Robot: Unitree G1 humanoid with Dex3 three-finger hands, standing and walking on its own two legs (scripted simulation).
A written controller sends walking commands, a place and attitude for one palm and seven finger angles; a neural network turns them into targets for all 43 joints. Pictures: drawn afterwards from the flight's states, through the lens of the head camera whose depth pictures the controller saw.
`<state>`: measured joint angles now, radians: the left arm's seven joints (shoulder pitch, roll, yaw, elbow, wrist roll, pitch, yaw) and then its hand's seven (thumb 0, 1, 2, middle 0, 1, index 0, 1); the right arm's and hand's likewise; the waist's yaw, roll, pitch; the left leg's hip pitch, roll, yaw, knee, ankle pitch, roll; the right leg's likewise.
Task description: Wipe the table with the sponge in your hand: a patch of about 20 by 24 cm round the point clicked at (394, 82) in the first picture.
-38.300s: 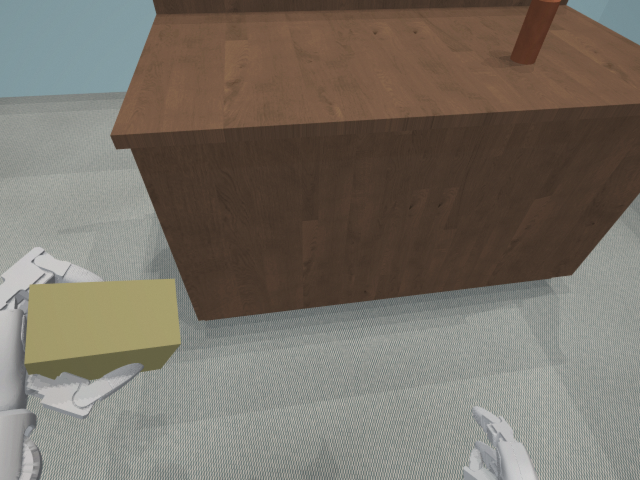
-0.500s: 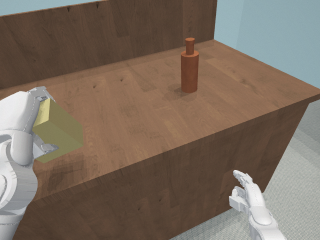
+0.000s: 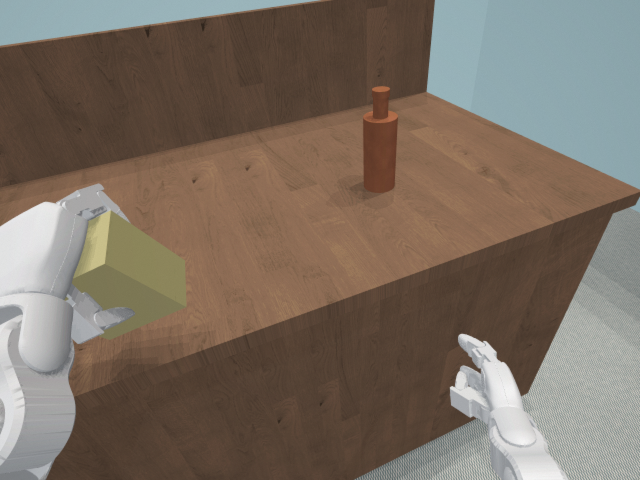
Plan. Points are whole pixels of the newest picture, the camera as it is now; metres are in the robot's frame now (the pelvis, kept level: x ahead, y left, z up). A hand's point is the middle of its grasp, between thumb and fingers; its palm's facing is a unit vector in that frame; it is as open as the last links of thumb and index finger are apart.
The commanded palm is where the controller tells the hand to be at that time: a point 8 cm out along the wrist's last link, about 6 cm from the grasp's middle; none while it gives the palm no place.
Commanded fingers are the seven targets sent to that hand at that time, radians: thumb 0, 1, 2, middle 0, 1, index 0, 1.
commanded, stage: bring the sponge back beside the body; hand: left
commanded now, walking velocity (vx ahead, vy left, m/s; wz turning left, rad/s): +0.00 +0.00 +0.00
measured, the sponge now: (123, 287) +0.21 +0.27 +0.20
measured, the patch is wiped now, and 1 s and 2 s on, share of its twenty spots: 1.00 1.00 1.00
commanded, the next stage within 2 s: step back with the hand held close in 0.36 s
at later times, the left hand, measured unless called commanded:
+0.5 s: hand (90, 269) +0.19 +0.27 +0.24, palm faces +0.47 -0.19 -0.86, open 10.4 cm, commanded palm +0.15 +0.27 +0.28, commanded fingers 0.00 0.10 1.30 -1.20 -1.60 -1.20 -1.60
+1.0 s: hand (74, 274) +0.17 +0.26 +0.26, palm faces +0.52 -0.74 -0.43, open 10.4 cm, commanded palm +0.11 +0.30 +0.28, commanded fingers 0.00 0.10 1.30 -1.20 -1.60 -1.20 -1.60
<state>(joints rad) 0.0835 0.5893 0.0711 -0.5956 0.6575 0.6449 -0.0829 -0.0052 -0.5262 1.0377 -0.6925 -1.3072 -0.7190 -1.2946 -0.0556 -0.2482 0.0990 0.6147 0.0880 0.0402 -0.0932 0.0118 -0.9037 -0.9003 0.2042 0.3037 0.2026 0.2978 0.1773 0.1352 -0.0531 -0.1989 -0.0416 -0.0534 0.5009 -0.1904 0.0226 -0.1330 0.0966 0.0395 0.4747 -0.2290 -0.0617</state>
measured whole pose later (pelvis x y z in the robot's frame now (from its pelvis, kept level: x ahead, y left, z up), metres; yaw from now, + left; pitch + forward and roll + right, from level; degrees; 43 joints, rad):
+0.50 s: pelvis -0.01 -0.01 +0.00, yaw +0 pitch -7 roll -1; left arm 0.07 0.59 0.07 -0.57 0.66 0.63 -0.05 -0.01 -0.53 1.04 -0.69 -1.31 -0.72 -1.29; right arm -0.03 -0.26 0.09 0.62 0.09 0.03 -0.10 0.01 -0.90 -0.90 0.20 0.30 0.20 0.30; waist 0.17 0.14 -0.06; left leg -0.20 -0.03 -0.06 0.50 -0.18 0.01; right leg -0.13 0.10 0.04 0.48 -0.22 -0.07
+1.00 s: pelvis -0.05 +0.01 -0.01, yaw +2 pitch +2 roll -1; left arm 0.34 0.52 0.59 -0.73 -0.05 -0.13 0.15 -0.01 -0.53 1.04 -0.69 -1.31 -0.72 -1.30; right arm 0.27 -0.24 -0.01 0.60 0.03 -0.02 -0.06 0.01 -0.91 -0.90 0.20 0.30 0.20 0.30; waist -0.05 -0.02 0.00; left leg -0.42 -0.05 -0.06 0.65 -0.26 0.04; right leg -0.42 0.07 0.01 0.57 -0.18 -0.03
